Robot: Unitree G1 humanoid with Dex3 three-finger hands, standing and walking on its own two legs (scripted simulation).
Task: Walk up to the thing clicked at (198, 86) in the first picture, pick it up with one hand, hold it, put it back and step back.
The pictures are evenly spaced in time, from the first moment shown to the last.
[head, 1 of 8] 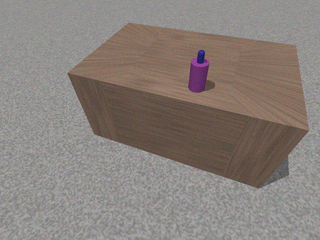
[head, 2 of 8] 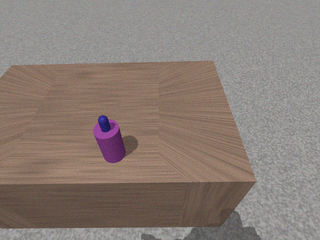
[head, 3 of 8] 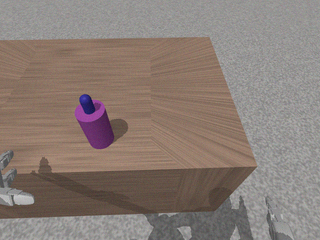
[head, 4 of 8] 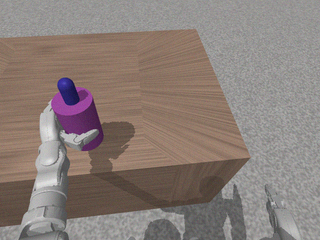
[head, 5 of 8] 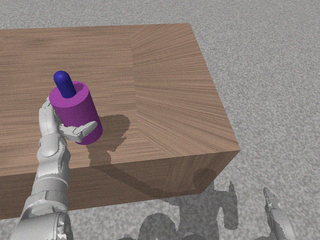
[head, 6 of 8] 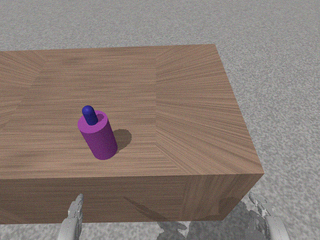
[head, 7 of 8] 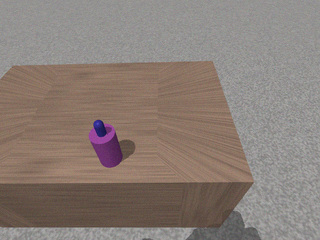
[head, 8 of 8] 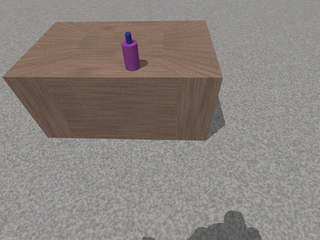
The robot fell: no
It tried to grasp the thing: yes
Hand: left
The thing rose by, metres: 0.23
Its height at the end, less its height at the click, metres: +0.00
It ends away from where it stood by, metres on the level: 0.02
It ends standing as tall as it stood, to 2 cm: yes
